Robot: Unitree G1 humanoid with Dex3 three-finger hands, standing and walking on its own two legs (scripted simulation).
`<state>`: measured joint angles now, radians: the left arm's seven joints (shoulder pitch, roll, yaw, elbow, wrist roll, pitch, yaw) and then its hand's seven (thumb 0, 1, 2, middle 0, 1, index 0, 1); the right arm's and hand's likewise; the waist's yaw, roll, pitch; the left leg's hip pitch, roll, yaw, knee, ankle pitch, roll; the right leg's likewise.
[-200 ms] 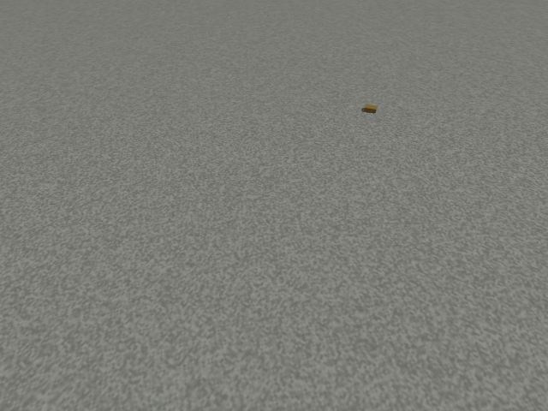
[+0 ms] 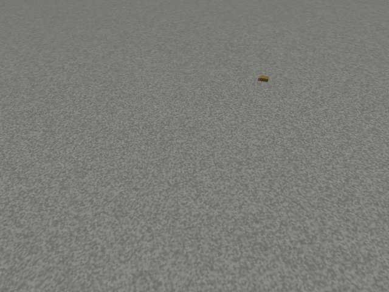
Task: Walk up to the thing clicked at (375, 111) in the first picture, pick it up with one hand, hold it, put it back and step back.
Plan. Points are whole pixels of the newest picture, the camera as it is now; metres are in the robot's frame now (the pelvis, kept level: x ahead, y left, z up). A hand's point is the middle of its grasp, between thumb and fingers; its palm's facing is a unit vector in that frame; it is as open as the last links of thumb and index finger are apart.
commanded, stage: stand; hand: left
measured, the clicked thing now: (264, 78) +2.07 -0.64 -0.77
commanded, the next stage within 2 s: walk up in 0.92 s
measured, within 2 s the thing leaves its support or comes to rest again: neither
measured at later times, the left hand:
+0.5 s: hand out of the picture +0.08 +0.24 -0.16, palm faces -0.02 -0.94 -0.34, open 7.4 cm
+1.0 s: hand out of the picture +0.08 +0.25 -0.15, palm faces -0.08 -0.94 -0.32, open 7.4 cm
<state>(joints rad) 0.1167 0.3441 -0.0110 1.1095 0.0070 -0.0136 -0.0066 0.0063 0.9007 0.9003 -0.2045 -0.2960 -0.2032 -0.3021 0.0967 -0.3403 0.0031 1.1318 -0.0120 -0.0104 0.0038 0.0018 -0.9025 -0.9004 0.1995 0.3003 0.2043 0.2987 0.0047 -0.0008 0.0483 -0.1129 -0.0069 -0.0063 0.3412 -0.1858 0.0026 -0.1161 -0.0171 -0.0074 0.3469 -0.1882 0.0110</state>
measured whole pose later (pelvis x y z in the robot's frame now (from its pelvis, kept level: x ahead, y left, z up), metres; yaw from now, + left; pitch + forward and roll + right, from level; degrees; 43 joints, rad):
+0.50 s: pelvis +0.00 -0.01 +0.00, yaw +0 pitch -2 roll +0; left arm 0.12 0.34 -0.01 1.11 0.01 -0.01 -0.01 0.01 0.90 0.90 -0.20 -0.30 -0.20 -0.30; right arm 0.11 -0.34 0.00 1.13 -0.01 -0.01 0.00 0.00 -0.90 -0.90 0.20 0.30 0.20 0.30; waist 0.00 0.00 0.05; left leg -0.10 0.00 -0.01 0.33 -0.18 -0.01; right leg -0.11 -0.01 -0.01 0.33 -0.19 0.00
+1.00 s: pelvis +0.01 -0.01 +0.00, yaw -4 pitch -1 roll +0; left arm 0.21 0.36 0.03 1.06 0.02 -0.01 -0.07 0.01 0.90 0.90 -0.21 -0.30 -0.20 -0.30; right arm 0.12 -0.38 -0.05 1.05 -0.04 -0.03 0.06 0.00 -0.90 -0.90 0.20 0.30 0.21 0.30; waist 0.01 0.01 0.01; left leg -0.17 0.01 0.05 0.47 -0.42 0.04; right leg -0.19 0.02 0.06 0.43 -0.26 -0.01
